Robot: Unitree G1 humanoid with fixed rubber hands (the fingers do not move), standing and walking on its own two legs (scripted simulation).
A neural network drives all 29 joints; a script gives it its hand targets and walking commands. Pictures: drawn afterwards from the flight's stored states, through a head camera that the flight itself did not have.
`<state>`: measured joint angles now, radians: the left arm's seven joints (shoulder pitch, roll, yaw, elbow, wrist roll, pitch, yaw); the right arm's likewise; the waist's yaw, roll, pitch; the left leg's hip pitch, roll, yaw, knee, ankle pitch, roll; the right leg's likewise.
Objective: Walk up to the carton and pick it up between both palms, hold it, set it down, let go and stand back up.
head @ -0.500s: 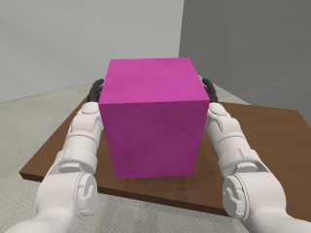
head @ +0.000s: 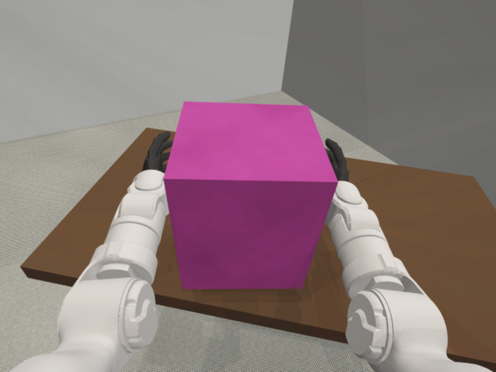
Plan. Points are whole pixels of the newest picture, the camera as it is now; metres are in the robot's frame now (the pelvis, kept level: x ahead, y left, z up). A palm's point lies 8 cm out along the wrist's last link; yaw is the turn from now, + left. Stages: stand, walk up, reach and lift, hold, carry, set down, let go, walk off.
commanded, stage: set down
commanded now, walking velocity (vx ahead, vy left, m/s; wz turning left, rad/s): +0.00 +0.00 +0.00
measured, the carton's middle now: (244, 197) +0.40 -0.04 +0.13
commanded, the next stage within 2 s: none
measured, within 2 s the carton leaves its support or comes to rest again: rests again in 0.44 s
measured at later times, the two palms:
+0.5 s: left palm (166, 196) +0.44 +0.10 +0.11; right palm (333, 209) +0.38 -0.20 +0.11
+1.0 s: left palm (162, 199) +0.43 +0.10 +0.11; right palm (332, 212) +0.37 -0.20 +0.11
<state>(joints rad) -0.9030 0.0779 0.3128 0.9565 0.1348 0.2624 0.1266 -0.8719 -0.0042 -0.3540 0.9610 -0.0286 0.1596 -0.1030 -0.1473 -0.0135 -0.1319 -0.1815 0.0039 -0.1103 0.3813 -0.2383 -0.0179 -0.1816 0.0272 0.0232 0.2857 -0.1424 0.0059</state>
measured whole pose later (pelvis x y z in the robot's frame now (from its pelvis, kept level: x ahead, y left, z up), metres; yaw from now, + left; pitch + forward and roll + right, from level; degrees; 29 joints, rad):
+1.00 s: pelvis +0.00 +0.01 +0.00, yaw -2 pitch +5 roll -1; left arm -0.85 0.01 0.42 1.01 0.23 0.11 0.08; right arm -0.74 0.06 -0.52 0.89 -0.26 0.01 0.00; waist -0.11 0.00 -0.11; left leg -0.22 0.00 -0.05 0.36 -0.22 -0.01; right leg -0.25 0.01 0.02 0.30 -0.14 0.01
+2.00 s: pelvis -0.02 +0.00 -0.01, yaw -4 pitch +15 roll -1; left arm -0.95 0.16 0.09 1.06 -0.10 0.14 0.15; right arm -0.91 -0.21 -0.18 1.10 0.16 0.02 -0.10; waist -0.05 0.01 -0.20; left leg -0.51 0.04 0.00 0.49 -0.24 -0.02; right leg -0.54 0.04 0.02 0.39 -0.11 0.00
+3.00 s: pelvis -0.04 -0.02 -0.01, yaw -2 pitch +7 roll +0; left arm -0.77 0.35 0.02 0.69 -0.25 0.42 0.05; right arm -0.72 -0.29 -0.07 0.69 0.35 0.30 -0.10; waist -0.09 -0.03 -0.13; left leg -0.35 0.03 -0.04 0.41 -0.18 -0.04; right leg -0.39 0.03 -0.01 0.38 -0.10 -0.03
